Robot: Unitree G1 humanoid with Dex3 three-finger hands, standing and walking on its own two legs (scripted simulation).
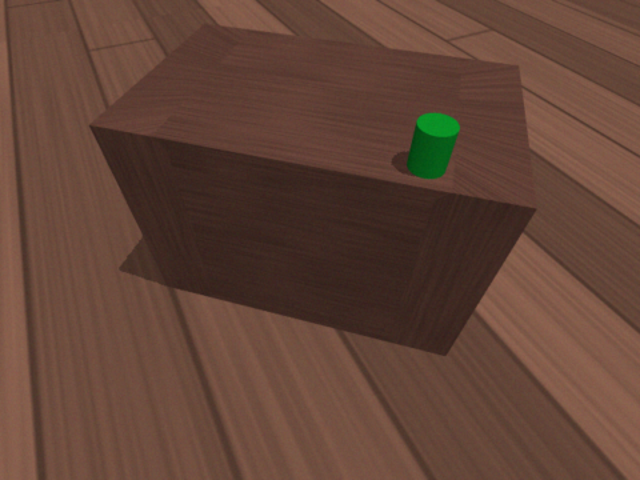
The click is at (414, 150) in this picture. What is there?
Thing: squat round
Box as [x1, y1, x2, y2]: [407, 113, 459, 178]
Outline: 427,113 420,116 417,119 407,160 407,167 412,173 420,177 435,178 442,175 445,170 459,129 459,125 453,118 440,113
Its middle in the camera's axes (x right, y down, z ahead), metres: +0.24 -0.21 +0.84
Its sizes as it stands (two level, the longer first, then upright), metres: 0.086 0.086 0.107
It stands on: a support 0.70 m high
